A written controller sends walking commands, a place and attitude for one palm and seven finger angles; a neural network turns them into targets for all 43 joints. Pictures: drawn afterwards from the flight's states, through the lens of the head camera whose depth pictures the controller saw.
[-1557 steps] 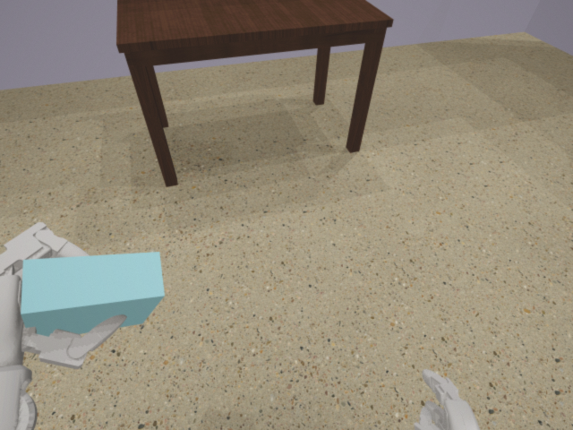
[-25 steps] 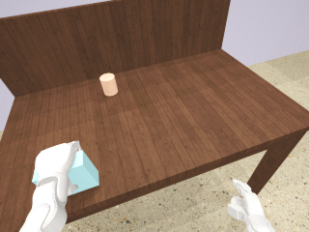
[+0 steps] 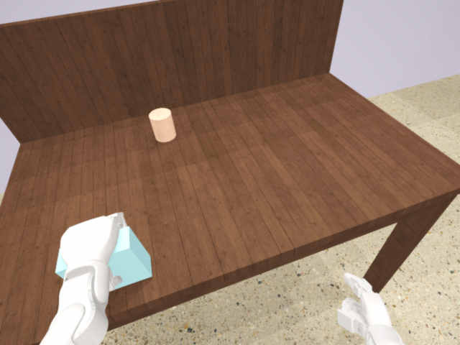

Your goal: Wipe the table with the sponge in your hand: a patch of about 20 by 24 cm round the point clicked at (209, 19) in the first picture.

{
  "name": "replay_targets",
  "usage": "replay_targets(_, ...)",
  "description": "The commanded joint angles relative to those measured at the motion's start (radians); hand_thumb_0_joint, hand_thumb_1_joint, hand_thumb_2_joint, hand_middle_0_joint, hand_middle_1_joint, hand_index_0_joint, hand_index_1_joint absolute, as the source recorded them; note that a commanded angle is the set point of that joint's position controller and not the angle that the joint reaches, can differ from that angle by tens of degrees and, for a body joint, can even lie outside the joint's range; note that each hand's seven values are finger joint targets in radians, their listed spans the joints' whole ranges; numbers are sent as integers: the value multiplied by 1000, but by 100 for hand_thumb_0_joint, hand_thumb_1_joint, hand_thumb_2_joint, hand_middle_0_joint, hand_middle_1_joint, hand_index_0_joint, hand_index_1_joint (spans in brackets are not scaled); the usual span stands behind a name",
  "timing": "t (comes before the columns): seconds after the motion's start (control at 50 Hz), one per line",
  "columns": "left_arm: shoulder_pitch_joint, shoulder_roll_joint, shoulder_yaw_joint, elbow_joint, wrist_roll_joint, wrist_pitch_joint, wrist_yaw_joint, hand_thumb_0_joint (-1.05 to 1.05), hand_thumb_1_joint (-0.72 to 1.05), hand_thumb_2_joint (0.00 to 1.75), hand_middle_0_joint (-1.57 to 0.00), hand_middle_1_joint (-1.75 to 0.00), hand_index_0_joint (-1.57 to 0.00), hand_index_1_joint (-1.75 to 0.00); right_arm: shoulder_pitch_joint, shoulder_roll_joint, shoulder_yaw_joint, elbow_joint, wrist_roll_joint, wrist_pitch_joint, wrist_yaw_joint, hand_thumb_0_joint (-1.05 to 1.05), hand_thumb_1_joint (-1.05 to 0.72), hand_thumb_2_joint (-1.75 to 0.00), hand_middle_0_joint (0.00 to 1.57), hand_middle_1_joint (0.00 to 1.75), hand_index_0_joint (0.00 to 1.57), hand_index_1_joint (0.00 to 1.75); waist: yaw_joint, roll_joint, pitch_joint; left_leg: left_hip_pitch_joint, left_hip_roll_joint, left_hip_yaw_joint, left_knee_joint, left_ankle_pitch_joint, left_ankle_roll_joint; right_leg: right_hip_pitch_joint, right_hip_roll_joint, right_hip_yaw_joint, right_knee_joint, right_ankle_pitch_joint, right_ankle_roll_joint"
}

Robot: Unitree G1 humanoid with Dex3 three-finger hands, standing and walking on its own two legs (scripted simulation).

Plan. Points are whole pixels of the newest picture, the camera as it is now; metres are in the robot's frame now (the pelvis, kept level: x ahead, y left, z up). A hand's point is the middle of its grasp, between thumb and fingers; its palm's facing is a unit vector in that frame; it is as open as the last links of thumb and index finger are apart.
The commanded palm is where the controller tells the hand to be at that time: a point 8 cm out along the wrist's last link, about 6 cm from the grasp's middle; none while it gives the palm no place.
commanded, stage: wipe forward along the first lane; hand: left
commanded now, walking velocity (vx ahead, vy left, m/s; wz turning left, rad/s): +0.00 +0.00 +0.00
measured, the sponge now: (112, 267) +0.23 +0.27 -0.01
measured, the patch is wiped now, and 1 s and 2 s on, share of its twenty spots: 0.00 0.45 0.50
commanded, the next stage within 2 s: slide across to the middle lane in 1.70 s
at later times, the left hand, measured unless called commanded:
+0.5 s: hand (106, 237) +0.28 +0.29 +0.03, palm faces -0.09 -0.06 -0.99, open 9.3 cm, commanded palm +0.26 +0.29 +0.07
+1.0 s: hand (108, 215) +0.33 +0.31 +0.03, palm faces -0.12 -0.02 -0.99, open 9.3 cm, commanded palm +0.32 +0.31 +0.07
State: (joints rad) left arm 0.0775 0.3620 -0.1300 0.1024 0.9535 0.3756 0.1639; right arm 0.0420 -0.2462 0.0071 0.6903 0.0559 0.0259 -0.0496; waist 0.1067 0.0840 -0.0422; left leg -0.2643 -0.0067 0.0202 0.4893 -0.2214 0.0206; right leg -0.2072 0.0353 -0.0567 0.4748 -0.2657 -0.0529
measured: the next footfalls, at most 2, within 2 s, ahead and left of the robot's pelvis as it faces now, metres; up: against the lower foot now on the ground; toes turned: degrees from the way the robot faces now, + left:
none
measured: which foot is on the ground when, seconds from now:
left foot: down 0.00-1.00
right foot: down 0.00-1.00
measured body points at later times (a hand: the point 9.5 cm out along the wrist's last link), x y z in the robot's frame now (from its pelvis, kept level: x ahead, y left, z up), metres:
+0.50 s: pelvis -0.01 -0.01 +0.00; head +0.00 -0.05 +0.44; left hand +0.28 +0.29 +0.08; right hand +0.20 -0.24 -0.11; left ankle +0.02 +0.11 -0.74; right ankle -0.01 -0.09 -0.74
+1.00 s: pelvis -0.01 -0.02 -0.01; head +0.02 -0.04 +0.44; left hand +0.33 +0.31 +0.08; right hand +0.13 -0.28 -0.14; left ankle +0.02 +0.11 -0.74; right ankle -0.01 -0.09 -0.74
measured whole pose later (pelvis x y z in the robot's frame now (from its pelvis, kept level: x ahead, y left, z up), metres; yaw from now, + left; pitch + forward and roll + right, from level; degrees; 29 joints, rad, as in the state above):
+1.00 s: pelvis -0.01 -0.02 -0.01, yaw +1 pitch +7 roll -1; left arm -0.42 0.50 -0.01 0.76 0.97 0.18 0.18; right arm 0.18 -0.28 -0.02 0.73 0.10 0.07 -0.07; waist 0.02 0.08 -0.09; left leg -0.50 0.01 -0.02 0.62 -0.24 0.01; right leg -0.43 0.06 -0.09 0.59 -0.29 -0.08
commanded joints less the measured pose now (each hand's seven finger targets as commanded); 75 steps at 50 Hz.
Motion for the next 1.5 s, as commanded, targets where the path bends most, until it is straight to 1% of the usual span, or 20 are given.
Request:
replay_targets(0.0, -204, 180, 101, -135, 28, 13, 44, 0, 10, 130, -120, -160, -120, -160, -202, -111, -32, -173, 7, -56, -2, 0, -90, -90, 20, 30, 20, 30, 1, -68, -175, 93, -19, -84, -36, 157, 21, -10, -13, 109, -77, 193, -17)
replay_targets(0.2, -295, 203, 109, -17, 28, 13, 36, 0, 10, 130, -120, -160, -120, -160, -184, -117, -29, -161, 17, -40, -20, 0, -90, -90, 20, 30, 20, 30, -16, -101, -153, 47, -31, -72, -28, 89, 26, -31, -14, 114, -86, 139, -10)
replay_targets(0.24, -362, 270, 159, 30, 28, 7, 33, 0, 10, 130, -120, -160, -120, -160, -181, -130, -27, -142, 18, -35, -28, 0, -90, -90, 20, 30, 20, 30, -24, -111, -132, 33, -36, -75, -27, 59, 24, -44, -11, 142, -99, 104, -12)
replay_targets(0.26, -395, 207, 95, 39, 27, 3, 26, 0, 10, 130, -120, -160, -120, -160, -171, -121, -26, -151, 21, -36, -31, 0, -90, -90, 20, 30, 20, 30, -37, -99, -138, 26, -36, -64, -28, 47, 29, -49, -16, 115, -94, 93, -5)
replay_targets(0.28, -430, 223, 103, 68, 29, -5, 24, 0, 10, 130, -120, -160, -120, -160, -165, -121, -24, -143, 26, -38, -32, 0, -90, -90, 20, 30, 20, 30, -42, -89, -131, 24, -35, -66, -24, 38, 26, -66, -16, 120, -96, 82, -6)
replay_targets(0.34, -444, 273, 152, 143, 21, -26, 21, 0, 10, 130, -120, -160, -120, -160, -140, -133, -32, -131, 26, -36, -37, 0, -90, -90, 20, 30, 20, 30, -39, -101, -149, 6, -39, -64, -14, 34, 27, -58, -15, 134, -93, 95, -7)
replay_targets(0.4, -493, 230, 101, 208, 24, -47, 8, 0, 10, 130, -120, -160, -120, -160, -114, -133, -32, -130, 31, -36, -38, 0, -90, -90, 20, 30, 20, 30, -59, -109, -145, -20, -38, -53, 0, 32, 30, -74, -22, 122, -85, 114, 1)
replay_targets(0.44, -492, 287, 155, 244, 26, -63, 9, 0, 10, 130, -120, -160, -120, -160, -96, -143, -36, -125, 30, -33, -37, 0, -90, -90, 20, 30, 20, 30, -50, -106, -165, -37, -40, -59, 7, 34, 30, -65, -19, 140, -79, 124, -4)
replay_targets(0.48, -530, 232, 101, 254, 32, -81, 8, 0, 10, 130, -120, -160, -120, -160, -77, -137, -40, -132, 32, -33, -33, 0, -90, -90, 20, 30, 20, 30, -68, -115, -180, -45, -38, -47, 22, 43, 34, -73, -26, 122, -67, 153, 4)
replay_targets(0.6, -552, 299, 157, 377, 25, -108, 20, 0, 10, 130, -120, -160, -120, -160, -24, -157, -50, -114, 35, -21, -31, 0, -90, -90, 20, 30, 20, 30, -75, -167, -181, -119, -36, -39, 47, 25, 38, -69, -32, 134, -52, 177, 15)
replay_targets(0.64, -569, 369, 212, 395, 24, -120, 26, 0, 10, 130, -120, -160, -120, -160, -17, -166, -53, -105, 36, -15, -31, 0, -90, -90, 20, 30, 20, 30, -68, -150, -192, -139, -39, -43, 52, 21, 37, -61, -30, 157, -47, 177, 10)
replay_targets(0.68, -599, 312, 154, 409, 29, -128, 26, 0, 10, 130, -120, -160, -120, -160, -6, -157, -54, -112, 41, -14, -29, 0, -90, -90, 20, 30, 20, 30, -83, -138, -186, -146, -37, -38, 54, 8, 39, -84, -35, 134, -46, 149, 16)
replay_targets(0.74, -655, 369, 193, 444, 32, -141, 34, 0, 10, 130, -120, -160, -120, -160, 7, -166, -57, -102, 42, -11, -30, 0, -90, -90, 20, 30, 20, 30, -85, -121, -193, -158, -31, -42, 60, -8, 41, -104, -34, 143, -45, 113, 12)
replay_targets(0.78, -646, 325, 158, 464, 33, -148, 39, 0, 10, 130, -120, -160, -120, -160, 24, -160, -59, -108, 43, -9, -27, 0, -90, -90, 20, 30, 20, 30, -90, -133, -214, -162, -31, -37, 68, -6, 42, -99, -36, 131, -40, 119, 17)
replay_targets(0.84, -710, 383, 198, 505, 30, -158, 46, 0, 10, 130, -120, -160, -120, -160, 34, -168, -60, -97, 44, -5, -28, 0, -90, -90, 20, 30, 20, 30, -97, -142, -207, -184, -26, -41, 71, -23, 43, -111, -36, 144, -41, 98, 16)
replay_targets(0.98, -799, 364, 156, 602, 54, -182, 59, 0, 10, 130, -120, -160, -120, -160, 79, -162, -62, -91, 45, 2, -23, 0, -90, -90, 20, 30, 20, 30, -113, -101, -243, -187, -24, -39, 85, -27, 45, -144, -34, 117, -30, 72, 17)
replay_targets(1.04, -863, 437, 206, 648, 59, -185, 67, 0, 10, 130, -120, -160, -120, -160, 89, -172, -59, -80, 44, 9, -23, 0, -90, -90, 20, 30, 20, 30, -122, -118, -239, -209, -19, -43, 87, -34, 46, -153, -30, 121, -29, 61, 18)
replay_targets(1.1, -899, 379, 142, 680, 69, -185, 66, 0, 10, 130, -120, -160, -120, -160, 107, -168, -57, -83, 45, 12, -17, 0, -90, -90, 20, 30, 20, 30, -136, -112, -241, -200, -18, -45, 88, -30, 46, -179, -29, 100, -22, 65, 19)
replay_targets(1.16, -944, 430, 172, 712, 67, -187, 70, 0, 10, 130, -120, -160, -120, -160, 126, -174, -57, -77, 43, 17, -21, 0, -90, -90, 20, 30, 20, 30, -143, -118, -262, -212, -17, -43, 96, -28, 49, -165, -28, 103, -19, 73, 21)
replay_targets(1.48, -941, 477, 202, 795, 100, -202, 59, 0, 10, 130, -120, -160, -120, -160, 192, -187, -69, -69, 35, 45, 5, 0, -90, -90, 20, 30, 20, 30, -133, -65, -325, -172, -8, -52, 102, 111, 47, -165, -16, 65, 12, 217, 8)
